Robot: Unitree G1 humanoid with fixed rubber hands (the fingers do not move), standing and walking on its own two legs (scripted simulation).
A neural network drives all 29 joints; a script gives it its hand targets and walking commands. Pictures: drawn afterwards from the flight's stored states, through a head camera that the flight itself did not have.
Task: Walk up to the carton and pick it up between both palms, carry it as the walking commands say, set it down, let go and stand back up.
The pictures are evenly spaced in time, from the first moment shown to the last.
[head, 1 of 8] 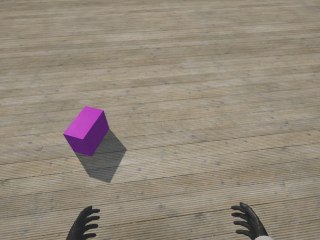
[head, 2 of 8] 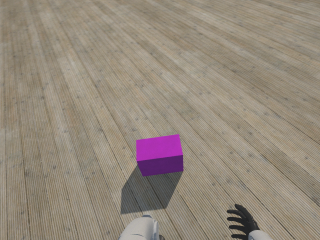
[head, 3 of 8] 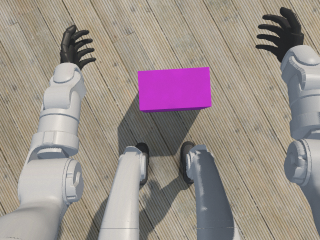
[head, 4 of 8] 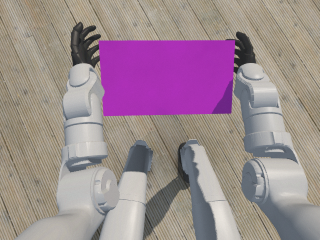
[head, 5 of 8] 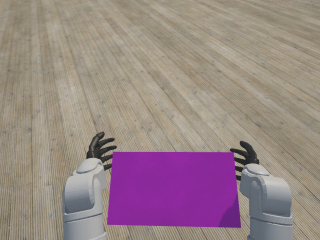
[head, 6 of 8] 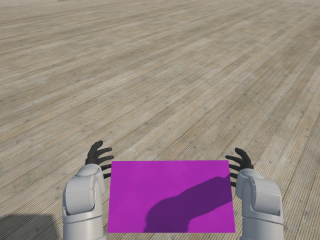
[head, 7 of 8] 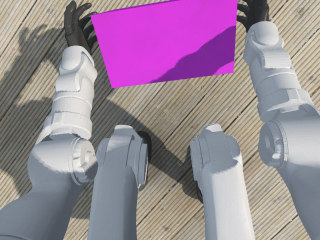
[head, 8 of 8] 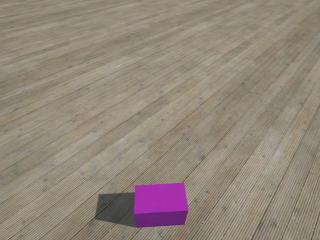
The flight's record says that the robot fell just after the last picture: no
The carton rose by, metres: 0.66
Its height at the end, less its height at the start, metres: +0.00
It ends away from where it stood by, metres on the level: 2.86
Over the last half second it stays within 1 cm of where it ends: yes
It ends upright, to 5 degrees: yes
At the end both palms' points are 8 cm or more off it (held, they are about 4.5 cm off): yes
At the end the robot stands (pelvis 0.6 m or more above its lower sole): yes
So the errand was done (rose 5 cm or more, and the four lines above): yes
